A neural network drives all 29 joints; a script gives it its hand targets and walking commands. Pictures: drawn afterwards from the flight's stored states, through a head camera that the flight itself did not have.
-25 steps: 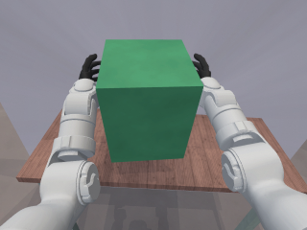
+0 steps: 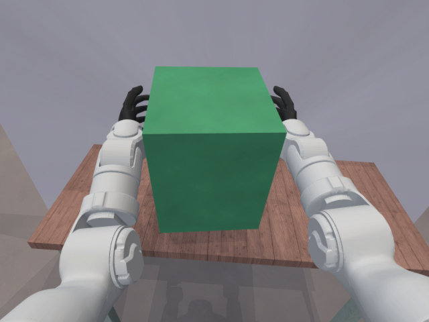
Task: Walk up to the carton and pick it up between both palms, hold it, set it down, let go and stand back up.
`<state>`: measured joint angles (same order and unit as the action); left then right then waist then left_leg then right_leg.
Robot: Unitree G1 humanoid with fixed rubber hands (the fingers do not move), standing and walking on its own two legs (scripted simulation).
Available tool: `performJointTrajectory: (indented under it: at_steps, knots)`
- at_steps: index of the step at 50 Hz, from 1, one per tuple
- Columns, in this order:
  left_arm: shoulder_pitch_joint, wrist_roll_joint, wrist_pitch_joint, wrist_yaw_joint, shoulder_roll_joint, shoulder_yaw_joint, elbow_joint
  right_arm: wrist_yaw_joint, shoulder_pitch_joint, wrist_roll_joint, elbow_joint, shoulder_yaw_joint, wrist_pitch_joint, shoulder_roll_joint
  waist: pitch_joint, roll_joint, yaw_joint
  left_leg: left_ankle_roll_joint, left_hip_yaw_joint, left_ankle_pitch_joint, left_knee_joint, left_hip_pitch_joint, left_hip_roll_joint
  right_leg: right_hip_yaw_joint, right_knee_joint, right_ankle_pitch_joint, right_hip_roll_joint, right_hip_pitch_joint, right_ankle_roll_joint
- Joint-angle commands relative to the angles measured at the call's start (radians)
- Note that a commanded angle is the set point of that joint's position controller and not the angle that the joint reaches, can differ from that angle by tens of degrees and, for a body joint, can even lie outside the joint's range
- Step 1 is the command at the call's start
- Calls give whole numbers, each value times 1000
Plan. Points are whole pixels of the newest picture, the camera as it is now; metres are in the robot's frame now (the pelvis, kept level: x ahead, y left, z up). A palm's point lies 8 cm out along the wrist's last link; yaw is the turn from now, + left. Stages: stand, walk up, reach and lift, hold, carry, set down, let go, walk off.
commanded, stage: set down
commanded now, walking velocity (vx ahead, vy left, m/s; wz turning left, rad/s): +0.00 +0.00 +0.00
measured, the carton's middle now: (208, 150) +0.40 -0.01 +0.16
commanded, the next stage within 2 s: none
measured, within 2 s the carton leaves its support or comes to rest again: rests again in 1.88 s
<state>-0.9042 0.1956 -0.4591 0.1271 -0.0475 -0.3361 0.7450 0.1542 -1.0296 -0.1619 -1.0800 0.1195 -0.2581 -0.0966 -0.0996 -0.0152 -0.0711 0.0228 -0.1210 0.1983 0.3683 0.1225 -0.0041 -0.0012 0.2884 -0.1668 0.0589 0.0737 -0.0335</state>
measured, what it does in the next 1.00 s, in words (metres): stands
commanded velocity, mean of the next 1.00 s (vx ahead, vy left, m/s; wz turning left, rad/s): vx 0.00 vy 0.00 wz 0.00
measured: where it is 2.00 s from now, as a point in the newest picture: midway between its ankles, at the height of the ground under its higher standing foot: outside the picture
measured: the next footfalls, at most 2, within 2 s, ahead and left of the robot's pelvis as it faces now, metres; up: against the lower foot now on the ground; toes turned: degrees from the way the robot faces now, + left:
none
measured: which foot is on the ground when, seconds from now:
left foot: down 0.00-1.00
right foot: down 0.00-1.00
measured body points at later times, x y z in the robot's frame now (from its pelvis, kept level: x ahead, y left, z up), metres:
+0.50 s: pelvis +0.00 -0.01 +0.00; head -0.04 +0.01 +0.45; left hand +0.43 +0.14 +0.17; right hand +0.42 -0.16 +0.18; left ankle +0.00 +0.13 -0.75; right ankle +0.00 -0.10 -0.75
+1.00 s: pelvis +0.01 -0.01 +0.00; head -0.01 +0.01 +0.45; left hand +0.43 +0.13 +0.14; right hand +0.43 -0.16 +0.14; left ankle +0.00 +0.13 -0.75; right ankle +0.00 -0.09 -0.75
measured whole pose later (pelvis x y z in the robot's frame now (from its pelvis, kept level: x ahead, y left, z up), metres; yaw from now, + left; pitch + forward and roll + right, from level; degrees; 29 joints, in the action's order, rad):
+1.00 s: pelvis +0.01 -0.01 +0.00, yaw -1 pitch +1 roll +0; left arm -0.80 0.25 -0.29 0.13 0.03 -0.39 0.77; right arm 0.07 -0.89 0.07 -1.07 0.32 -0.09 -0.03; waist -0.09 -0.03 -0.02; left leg 0.03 -0.08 0.19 0.33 0.17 0.01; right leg 0.00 0.30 -0.17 0.06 0.15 -0.04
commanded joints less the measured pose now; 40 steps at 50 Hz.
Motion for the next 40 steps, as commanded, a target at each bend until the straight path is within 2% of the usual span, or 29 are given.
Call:
performJointTrajectory:
  at_steps: [1, 12, 27, 40]
  knots:
    - [-861, -113, 99, -152, 649, 303, -162, -138, -838, -31, 300, -147, 94, 622, -460, 36, -1, 39, 77, -281, -12, -137, -31, 49, 16, 418, -11, -150, 90]
    - [-851, -99, 144, -135, 666, 302, -149, -163, -802, 23, 262, -102, 137, 613, -484, 59, 3, 53, 86, -307, -8, -147, -24, 56, 24, 437, -13, -143, 85]
    - [-785, -64, 184, -122, 650, 262, -110, -197, -748, 102, 236, -52, 179, 593, -489, 38, 28, 46, 104, -299, -20, -121, -17, 58, 35, 470, -20, -148, 89]
    - [-719, -25, 220, -117, 626, 231, -105, -223, -682, 185, 237, -7, 226, 577, -515, 25, 43, 43, 124, -307, -29, -88, -13, 58, 57, 557, -31, -179, 98]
